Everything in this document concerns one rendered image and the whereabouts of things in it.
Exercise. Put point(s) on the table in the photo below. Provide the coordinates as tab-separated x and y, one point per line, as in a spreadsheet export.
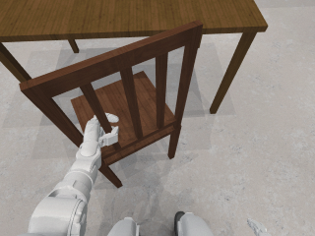
45	20

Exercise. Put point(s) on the chair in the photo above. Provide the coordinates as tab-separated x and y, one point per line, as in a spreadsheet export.
143	116

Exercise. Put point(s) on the robot right hand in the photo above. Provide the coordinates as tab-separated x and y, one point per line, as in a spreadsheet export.
258	228

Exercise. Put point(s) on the robot left shin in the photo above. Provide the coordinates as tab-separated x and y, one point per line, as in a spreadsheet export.
128	218

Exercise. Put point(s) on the left robot thigh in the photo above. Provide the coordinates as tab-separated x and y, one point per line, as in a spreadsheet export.
125	227

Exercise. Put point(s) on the robot left hand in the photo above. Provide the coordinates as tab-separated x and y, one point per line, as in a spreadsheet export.
93	131

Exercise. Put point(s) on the left robot upper arm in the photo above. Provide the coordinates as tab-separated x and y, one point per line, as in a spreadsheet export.
57	216

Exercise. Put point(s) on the left robot forearm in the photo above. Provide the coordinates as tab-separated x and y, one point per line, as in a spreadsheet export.
80	179

